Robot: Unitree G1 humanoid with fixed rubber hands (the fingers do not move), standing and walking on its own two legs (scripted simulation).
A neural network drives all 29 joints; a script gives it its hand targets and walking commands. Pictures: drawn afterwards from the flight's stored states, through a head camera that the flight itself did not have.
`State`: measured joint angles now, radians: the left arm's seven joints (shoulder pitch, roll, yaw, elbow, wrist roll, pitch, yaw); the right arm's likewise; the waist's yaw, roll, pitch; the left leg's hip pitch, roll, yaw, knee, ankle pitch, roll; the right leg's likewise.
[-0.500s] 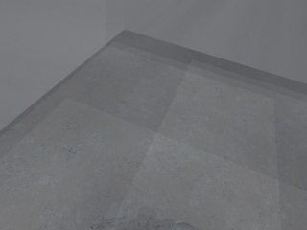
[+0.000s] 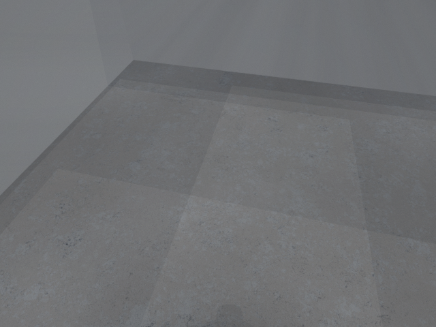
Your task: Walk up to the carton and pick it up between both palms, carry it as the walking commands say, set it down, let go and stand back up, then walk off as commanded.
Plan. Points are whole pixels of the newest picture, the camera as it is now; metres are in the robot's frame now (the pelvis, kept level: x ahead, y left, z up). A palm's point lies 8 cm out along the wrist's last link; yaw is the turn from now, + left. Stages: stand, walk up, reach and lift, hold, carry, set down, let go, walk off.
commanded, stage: stand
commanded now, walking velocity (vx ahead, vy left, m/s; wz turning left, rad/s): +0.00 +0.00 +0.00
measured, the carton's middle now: out of the picture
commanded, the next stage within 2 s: none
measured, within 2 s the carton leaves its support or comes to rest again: neither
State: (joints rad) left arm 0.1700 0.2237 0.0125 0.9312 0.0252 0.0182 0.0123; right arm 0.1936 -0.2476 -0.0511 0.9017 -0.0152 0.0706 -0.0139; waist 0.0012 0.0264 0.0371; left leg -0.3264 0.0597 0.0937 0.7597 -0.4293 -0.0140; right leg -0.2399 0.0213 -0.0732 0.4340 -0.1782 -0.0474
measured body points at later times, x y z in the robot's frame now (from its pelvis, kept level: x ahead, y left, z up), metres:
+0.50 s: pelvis +0.00 +0.00 +0.01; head +0.00 +0.00 +0.46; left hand -0.01 +0.23 -0.15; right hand +0.01 -0.23 -0.15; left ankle +0.00 +0.10 -0.74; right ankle +0.04 -0.10 -0.74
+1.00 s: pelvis +0.01 +0.00 +0.01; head +0.01 +0.01 +0.46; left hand -0.02 +0.22 -0.16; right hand -0.02 -0.20 -0.16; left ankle +0.00 +0.11 -0.74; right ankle +0.04 -0.10 -0.74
